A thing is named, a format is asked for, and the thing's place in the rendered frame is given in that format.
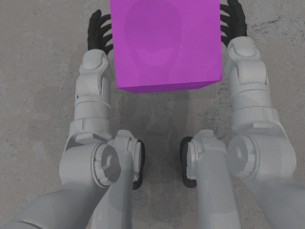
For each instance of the left robot upper arm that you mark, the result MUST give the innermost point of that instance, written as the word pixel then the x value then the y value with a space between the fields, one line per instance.
pixel 86 173

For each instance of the robot foot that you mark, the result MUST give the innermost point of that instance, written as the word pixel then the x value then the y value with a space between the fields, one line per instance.
pixel 137 183
pixel 190 183

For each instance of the carton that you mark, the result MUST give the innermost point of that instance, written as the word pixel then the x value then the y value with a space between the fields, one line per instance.
pixel 166 45

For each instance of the robot right foot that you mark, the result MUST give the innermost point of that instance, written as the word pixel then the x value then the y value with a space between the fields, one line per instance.
pixel 190 183

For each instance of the robot left forearm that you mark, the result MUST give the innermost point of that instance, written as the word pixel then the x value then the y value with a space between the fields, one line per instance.
pixel 93 102

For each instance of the robot left foot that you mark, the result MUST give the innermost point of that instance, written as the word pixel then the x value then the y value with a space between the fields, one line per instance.
pixel 137 183

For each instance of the right robot upper arm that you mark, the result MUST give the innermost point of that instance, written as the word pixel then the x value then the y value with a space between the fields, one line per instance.
pixel 265 164

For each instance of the right robot hand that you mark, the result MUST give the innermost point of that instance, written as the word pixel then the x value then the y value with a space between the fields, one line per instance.
pixel 236 21

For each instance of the robot right forearm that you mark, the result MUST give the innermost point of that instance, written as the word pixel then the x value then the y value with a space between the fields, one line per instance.
pixel 249 89

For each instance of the left robot hand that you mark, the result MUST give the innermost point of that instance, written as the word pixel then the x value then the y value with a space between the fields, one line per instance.
pixel 96 41

